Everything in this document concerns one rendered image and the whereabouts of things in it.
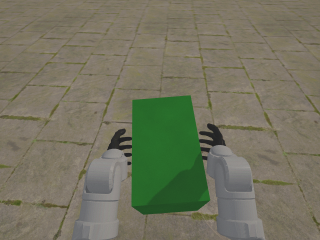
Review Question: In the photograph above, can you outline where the right robot forearm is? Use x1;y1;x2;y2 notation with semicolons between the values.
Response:
206;145;266;240

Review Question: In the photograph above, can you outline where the carton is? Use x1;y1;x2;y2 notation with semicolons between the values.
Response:
131;95;210;215

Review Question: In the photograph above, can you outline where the robot right hand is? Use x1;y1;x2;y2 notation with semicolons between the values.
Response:
199;123;226;160

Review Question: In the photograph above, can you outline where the left robot forearm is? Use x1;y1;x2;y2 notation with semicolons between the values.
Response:
71;148;128;240

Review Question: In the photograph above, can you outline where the robot left hand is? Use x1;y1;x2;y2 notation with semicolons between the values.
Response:
107;128;132;165

